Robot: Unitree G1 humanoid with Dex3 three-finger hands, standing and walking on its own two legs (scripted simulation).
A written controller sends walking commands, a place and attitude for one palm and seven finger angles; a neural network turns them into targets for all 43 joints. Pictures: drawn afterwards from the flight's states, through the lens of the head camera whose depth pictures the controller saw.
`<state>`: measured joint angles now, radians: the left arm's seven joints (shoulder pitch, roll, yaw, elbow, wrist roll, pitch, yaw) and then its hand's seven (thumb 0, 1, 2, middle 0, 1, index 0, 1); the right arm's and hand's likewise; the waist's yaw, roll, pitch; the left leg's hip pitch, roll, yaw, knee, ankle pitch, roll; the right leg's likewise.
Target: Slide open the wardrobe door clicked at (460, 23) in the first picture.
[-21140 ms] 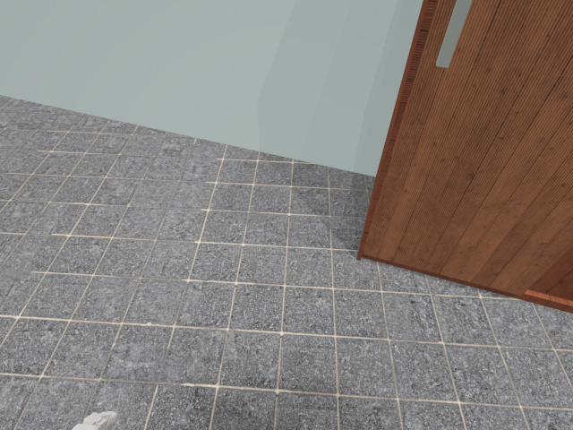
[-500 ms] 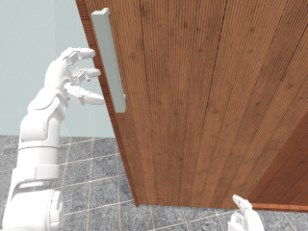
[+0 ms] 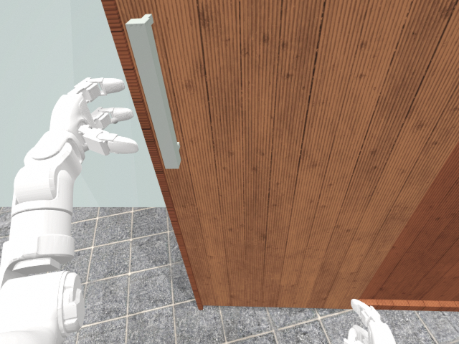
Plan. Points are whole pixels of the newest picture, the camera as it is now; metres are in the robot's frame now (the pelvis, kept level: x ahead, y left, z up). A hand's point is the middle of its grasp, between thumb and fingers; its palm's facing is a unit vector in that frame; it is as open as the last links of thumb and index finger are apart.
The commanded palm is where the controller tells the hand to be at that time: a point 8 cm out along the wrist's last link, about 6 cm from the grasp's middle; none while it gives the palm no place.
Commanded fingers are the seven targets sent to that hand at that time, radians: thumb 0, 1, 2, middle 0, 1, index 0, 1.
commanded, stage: move the hooked fingers beside the handle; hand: left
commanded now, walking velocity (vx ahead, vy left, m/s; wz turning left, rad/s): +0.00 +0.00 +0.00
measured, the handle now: (161, 99) +0.45 +0.14 +0.25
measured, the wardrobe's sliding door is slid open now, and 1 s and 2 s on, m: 0.00 0.00 0.00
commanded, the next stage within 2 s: none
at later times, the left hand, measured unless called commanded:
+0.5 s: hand (112, 128) +0.36 +0.20 +0.25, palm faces +0.05 -1.00 -0.06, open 14.0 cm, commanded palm +0.34 +0.25 +0.26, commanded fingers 0.00 -0.50 0.30 -0.30 -1.20 -0.30 -1.20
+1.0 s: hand (110, 112) +0.38 +0.20 +0.27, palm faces +0.05 -1.00 -0.03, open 14.0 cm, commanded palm +0.35 +0.26 +0.25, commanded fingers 0.00 -0.50 0.30 -0.30 -1.20 -0.30 -1.20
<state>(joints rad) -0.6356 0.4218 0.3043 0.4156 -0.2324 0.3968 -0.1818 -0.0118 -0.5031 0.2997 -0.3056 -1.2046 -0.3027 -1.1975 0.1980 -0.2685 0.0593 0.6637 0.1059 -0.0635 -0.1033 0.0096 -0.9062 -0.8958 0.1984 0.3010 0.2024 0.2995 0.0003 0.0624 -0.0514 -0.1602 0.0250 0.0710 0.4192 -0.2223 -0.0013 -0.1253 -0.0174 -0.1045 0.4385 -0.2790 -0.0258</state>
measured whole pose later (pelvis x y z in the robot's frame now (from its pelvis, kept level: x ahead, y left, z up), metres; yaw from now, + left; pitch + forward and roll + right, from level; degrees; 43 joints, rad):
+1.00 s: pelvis +0.00 +0.01 +0.00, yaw +1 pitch -2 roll +0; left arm -0.68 0.41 0.27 0.37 -0.25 0.43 -0.18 -0.01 -0.51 0.30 -0.31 -1.20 -0.30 -1.20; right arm 0.18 -0.26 0.07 0.68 0.11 -0.06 -0.10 0.01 -0.91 -0.90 0.20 0.30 0.20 0.30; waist 0.01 0.07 -0.06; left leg -0.17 0.02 0.06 0.43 -0.22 0.01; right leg -0.13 -0.03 -0.11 0.44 -0.28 -0.02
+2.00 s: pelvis +0.01 +0.00 +0.00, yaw +0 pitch -3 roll +1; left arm -0.52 0.36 0.30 0.12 -0.25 0.41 -0.15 -0.01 -0.50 0.30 -0.31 -1.20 -0.30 -1.20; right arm 0.16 -0.25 0.07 0.65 0.09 -0.05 -0.09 0.01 -0.91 -0.90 0.20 0.30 0.20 0.30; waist 0.03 0.06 -0.05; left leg -0.13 0.02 0.06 0.42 -0.24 0.00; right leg -0.09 -0.02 -0.11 0.44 -0.30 -0.02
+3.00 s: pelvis +0.01 +0.00 +0.00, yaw +0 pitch -2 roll +1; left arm -0.50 0.27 0.24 0.08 -0.23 0.43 -0.06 -0.01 -0.50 0.30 -0.30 -1.20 -0.27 -1.18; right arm 0.15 -0.24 0.07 0.64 0.08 -0.04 -0.08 0.01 -0.91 -0.90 0.20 0.30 0.20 0.30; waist 0.02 0.06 -0.05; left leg -0.14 0.02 0.07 0.42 -0.23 0.00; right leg -0.11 -0.02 -0.09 0.44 -0.29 -0.02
